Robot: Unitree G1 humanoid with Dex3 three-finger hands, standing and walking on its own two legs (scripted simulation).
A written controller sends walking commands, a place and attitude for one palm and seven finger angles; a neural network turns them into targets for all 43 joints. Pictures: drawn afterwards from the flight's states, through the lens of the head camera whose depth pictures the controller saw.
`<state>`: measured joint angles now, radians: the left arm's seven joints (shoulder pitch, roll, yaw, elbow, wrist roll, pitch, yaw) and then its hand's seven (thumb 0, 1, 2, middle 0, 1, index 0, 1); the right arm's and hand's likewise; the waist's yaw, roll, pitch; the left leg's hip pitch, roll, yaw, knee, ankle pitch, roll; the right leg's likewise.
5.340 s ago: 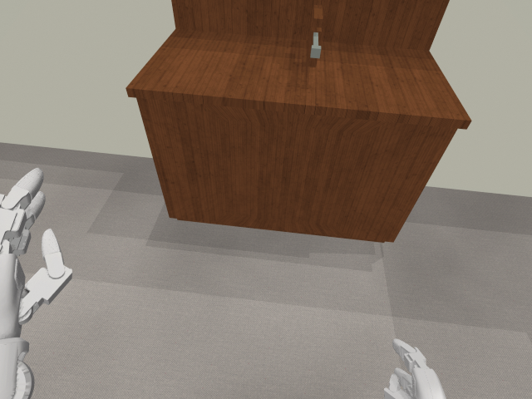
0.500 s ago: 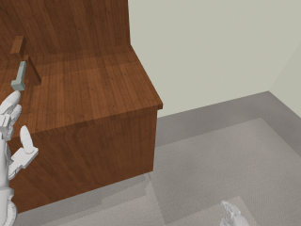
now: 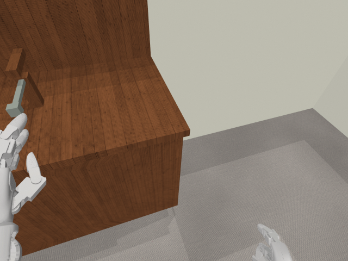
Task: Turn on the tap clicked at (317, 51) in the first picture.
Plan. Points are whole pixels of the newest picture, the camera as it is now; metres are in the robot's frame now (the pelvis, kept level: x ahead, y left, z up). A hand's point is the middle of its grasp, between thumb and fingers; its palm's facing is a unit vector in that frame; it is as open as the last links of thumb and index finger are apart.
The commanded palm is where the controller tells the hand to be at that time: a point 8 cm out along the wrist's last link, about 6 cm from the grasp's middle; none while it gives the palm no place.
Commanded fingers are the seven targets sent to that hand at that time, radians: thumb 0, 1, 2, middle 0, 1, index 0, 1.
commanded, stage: come to a stop and stand still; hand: left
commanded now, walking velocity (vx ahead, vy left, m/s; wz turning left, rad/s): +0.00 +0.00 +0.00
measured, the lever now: (15, 109) +0.45 +0.47 +0.08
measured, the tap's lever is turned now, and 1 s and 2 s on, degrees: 0 0 0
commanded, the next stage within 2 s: look again from close up in 0.18 s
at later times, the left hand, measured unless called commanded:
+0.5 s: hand (39, 165) +0.24 +0.25 +0.17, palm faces +0.36 -0.86 -0.37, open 7.4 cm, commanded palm +0.17 +0.29 +0.17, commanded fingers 0.00 0.90 0.90 -0.20 -0.30 -0.20 -0.30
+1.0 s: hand (24, 162) +0.25 +0.29 +0.16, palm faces +0.39 -0.86 -0.33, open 7.4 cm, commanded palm +0.19 +0.32 +0.17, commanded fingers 0.00 0.90 0.90 -0.20 -0.30 -0.20 -0.30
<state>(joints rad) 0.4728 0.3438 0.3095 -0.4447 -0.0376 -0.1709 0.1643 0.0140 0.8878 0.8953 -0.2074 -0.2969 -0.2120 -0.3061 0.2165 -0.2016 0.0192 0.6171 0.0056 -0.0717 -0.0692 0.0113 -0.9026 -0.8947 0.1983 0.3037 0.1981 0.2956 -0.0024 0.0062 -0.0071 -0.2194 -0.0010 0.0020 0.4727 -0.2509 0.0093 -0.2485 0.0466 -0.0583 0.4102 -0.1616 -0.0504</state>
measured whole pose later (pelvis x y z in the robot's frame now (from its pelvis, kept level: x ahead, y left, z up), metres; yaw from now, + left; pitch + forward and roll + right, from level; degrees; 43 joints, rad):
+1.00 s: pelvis +0.03 +0.04 -0.01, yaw +1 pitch -1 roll -1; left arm 0.40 0.37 0.34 -0.42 -0.05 -0.23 0.10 0.01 0.89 0.90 -0.21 -0.30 -0.21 -0.31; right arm 0.20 -0.19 0.02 0.55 0.00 -0.14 -0.02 0.01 -0.90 -0.89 0.20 0.30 0.20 0.30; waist 0.02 -0.04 0.00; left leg -0.19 -0.06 0.02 0.54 -0.34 0.08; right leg -0.24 -0.02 -0.04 0.53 -0.28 0.01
